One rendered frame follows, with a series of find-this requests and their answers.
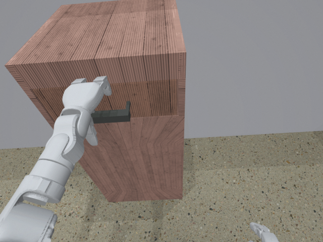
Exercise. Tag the drawer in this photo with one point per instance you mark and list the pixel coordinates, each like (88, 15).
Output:
(147, 98)

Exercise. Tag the left robot upper arm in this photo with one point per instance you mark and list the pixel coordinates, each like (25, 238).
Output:
(28, 223)

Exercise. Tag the handle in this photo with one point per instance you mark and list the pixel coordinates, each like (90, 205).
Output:
(112, 116)

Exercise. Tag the robot right hand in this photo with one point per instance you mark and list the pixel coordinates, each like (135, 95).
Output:
(263, 232)

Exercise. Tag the cabinet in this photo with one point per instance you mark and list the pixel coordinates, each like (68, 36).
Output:
(127, 41)

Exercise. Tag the robot left forearm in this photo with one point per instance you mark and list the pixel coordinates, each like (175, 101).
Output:
(46, 181)

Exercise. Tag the robot left hand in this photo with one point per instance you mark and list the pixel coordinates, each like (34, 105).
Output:
(87, 96)

